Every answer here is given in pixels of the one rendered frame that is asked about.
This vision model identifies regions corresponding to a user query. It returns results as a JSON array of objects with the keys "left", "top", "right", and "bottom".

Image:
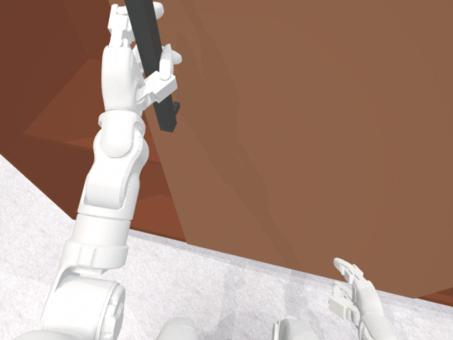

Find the left robot hand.
[{"left": 101, "top": 2, "right": 182, "bottom": 117}]

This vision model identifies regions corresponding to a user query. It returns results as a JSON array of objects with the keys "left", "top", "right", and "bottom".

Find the right robot hand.
[{"left": 329, "top": 258, "right": 384, "bottom": 330}]

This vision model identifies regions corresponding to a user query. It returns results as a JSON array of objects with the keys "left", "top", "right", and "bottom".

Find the robot right forearm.
[{"left": 358, "top": 314, "right": 403, "bottom": 340}]

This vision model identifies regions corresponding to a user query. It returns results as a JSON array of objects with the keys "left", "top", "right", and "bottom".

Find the robot left forearm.
[{"left": 40, "top": 110, "right": 149, "bottom": 330}]

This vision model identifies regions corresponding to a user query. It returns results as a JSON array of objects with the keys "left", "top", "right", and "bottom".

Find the left robot upper arm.
[{"left": 12, "top": 276, "right": 126, "bottom": 340}]

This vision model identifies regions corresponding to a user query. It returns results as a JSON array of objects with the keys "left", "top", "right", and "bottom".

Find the robot thigh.
[
  {"left": 272, "top": 319, "right": 319, "bottom": 340},
  {"left": 156, "top": 317, "right": 198, "bottom": 340}
]

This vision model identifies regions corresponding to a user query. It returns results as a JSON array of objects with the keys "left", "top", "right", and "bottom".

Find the robot left thigh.
[{"left": 156, "top": 317, "right": 198, "bottom": 340}]

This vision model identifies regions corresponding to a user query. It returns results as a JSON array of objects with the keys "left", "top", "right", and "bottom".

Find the handle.
[{"left": 125, "top": 0, "right": 180, "bottom": 132}]

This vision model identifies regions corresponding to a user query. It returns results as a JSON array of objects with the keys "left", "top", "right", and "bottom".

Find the robot right thigh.
[{"left": 272, "top": 319, "right": 319, "bottom": 340}]

